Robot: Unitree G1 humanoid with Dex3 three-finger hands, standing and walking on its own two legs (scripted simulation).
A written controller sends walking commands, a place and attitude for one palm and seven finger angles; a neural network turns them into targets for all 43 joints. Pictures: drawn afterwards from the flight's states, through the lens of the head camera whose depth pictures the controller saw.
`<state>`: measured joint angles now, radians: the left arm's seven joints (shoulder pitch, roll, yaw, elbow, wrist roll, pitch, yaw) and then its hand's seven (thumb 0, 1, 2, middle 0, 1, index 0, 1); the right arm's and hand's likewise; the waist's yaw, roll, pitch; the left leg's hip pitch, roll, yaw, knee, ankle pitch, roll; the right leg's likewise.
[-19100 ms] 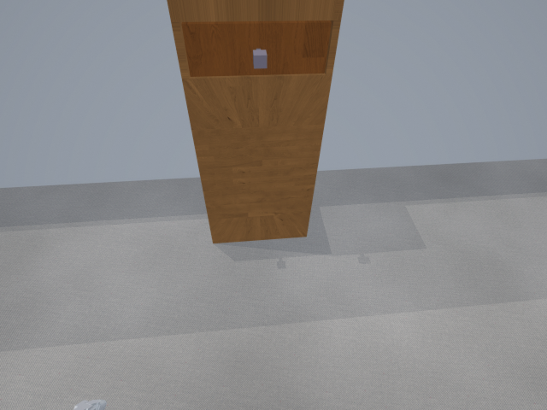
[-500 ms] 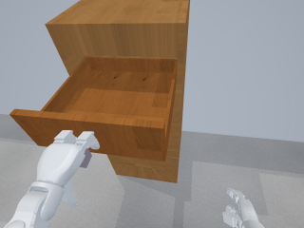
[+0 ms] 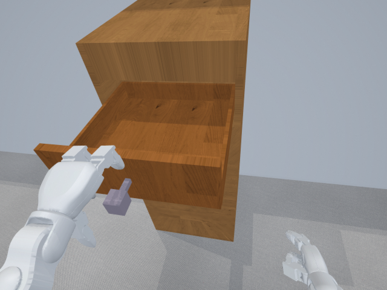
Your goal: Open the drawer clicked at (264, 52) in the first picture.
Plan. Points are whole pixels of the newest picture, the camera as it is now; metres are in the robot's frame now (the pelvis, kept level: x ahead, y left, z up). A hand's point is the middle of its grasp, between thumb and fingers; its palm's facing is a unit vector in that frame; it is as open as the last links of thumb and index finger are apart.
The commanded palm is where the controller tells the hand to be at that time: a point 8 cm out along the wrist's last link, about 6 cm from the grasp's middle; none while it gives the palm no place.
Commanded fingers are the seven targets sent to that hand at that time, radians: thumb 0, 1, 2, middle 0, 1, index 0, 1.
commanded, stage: lift the hand off the handle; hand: left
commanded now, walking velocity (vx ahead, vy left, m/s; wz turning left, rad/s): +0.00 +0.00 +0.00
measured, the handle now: (121, 194) +0.26 +0.19 +0.10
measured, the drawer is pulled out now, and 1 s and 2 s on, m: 0.29 0.29 0.29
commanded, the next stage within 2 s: draw the hand back to the body in 0.76 s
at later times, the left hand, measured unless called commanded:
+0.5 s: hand (78, 164) +0.23 +0.21 +0.22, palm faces +0.24 -0.05 -0.97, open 13.8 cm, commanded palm +0.18 +0.22 +0.28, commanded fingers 0.00 -0.50 0.30 -0.30 -1.20 -0.30 -1.20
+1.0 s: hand (77, 156) +0.24 +0.21 +0.23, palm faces +0.20 -0.05 -0.98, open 13.8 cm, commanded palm +0.19 +0.23 +0.30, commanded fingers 0.00 -0.50 0.30 -0.30 -1.20 -0.30 -1.20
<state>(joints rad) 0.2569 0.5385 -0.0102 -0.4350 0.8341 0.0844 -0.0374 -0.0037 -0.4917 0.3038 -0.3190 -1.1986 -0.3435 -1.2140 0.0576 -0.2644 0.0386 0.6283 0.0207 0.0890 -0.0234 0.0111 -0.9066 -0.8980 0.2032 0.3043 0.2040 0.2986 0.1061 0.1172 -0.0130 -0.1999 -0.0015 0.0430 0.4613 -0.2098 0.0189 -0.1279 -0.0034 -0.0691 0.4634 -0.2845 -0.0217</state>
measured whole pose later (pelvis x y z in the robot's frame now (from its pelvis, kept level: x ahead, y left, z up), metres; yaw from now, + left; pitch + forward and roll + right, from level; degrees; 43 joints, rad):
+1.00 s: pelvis -0.02 -0.01 +0.00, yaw +1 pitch -3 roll +0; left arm -0.04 0.69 0.11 -0.44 0.67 0.13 -0.26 0.00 -0.49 0.30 -0.32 -1.20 -0.32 -1.20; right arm 0.06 -0.30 0.05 0.62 0.05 0.05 0.00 0.01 -0.91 -0.90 0.20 0.30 0.20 0.30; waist 0.10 0.14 0.00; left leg -0.24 0.01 0.03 0.48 -0.18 0.01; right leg -0.17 0.00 -0.08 0.50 -0.27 -0.04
